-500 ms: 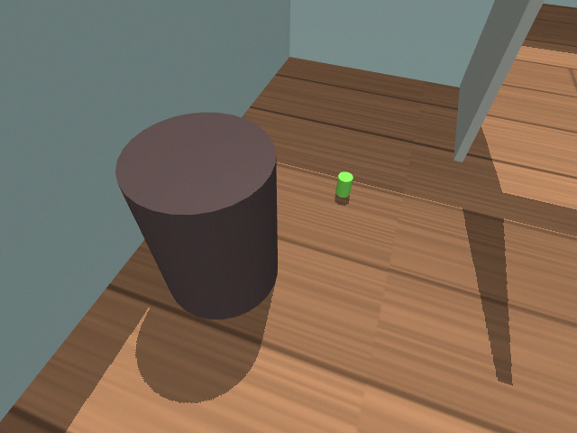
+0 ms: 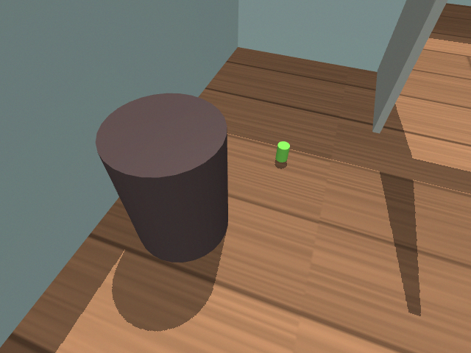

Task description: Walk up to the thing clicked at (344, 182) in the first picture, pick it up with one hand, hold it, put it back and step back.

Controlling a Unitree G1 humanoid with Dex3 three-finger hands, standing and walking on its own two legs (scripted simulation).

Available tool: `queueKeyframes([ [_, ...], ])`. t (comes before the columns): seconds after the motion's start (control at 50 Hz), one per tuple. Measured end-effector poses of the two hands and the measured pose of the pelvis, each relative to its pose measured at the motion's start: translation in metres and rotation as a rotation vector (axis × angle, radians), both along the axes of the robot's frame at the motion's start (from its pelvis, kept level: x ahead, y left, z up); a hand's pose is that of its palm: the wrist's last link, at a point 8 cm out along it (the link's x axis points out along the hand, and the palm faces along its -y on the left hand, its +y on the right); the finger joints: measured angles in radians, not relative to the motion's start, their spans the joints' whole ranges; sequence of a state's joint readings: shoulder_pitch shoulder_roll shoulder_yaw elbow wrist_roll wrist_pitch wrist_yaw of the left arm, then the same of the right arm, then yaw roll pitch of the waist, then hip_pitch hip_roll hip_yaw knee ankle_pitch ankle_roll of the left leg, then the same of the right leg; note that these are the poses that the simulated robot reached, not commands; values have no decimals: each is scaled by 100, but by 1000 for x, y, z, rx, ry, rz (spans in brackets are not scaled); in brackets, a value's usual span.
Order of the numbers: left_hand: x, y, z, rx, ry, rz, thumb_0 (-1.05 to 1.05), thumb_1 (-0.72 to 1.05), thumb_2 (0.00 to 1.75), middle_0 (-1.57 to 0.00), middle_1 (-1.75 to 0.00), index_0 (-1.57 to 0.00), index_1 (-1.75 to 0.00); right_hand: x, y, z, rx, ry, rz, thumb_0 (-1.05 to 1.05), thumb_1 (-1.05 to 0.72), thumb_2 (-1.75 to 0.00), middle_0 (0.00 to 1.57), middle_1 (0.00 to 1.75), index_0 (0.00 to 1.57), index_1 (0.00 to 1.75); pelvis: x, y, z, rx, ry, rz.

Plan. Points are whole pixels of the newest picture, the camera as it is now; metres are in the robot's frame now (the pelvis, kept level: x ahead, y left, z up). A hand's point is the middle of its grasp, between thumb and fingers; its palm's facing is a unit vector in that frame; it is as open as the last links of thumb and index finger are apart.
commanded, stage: stand
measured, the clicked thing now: (282, 152) +1.30 -0.25 -0.73
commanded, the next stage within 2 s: walk up in 0.62 s
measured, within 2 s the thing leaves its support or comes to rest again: neither
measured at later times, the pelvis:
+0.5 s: pelvis +0.00 +0.00 +0.00, yaw +0 degrees
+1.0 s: pelvis -0.01 +0.07 +0.00, yaw -24 degrees
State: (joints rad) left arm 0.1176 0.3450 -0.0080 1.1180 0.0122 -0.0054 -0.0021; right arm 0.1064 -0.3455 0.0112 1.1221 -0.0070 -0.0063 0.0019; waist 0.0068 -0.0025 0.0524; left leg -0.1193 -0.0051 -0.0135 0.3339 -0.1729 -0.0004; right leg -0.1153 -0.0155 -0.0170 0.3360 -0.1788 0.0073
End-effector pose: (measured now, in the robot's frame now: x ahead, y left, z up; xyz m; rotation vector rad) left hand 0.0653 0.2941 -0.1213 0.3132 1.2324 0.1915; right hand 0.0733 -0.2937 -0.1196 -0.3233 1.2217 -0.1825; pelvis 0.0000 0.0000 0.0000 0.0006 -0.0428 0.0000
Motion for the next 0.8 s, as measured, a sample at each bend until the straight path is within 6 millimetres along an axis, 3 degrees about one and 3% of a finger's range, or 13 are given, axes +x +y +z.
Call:
queueKeyframes([
  [0.64, 8, -3, 1, 1, 2, -7, 0, 90, 90, -20, -30, -20, -30, 1, -7, 0, -2, 9, -19, 1, -90, -90, 20, 30, 20, 30, 6, -2, 0, -2, 5, -12],
  [0.74, 12, 10, -1, 27, 44, -117, 0, 90, 90, -20, -30, -20, -30, 9, -14, 5, -19, -115, -120, 1, -90, -90, 20, 30, 20, 30, -5, 14, -7, -9, 19, -149],
  [0.8, 24, 23, -3, 40, 64, -194, 0, 90, 90, -20, -30, -20, -30, 1, -10, 16, -43, -170, -175, 1, -90, -90, 20, 30, 20, 30, -9, 29, -8, -5, 33, -225],
])
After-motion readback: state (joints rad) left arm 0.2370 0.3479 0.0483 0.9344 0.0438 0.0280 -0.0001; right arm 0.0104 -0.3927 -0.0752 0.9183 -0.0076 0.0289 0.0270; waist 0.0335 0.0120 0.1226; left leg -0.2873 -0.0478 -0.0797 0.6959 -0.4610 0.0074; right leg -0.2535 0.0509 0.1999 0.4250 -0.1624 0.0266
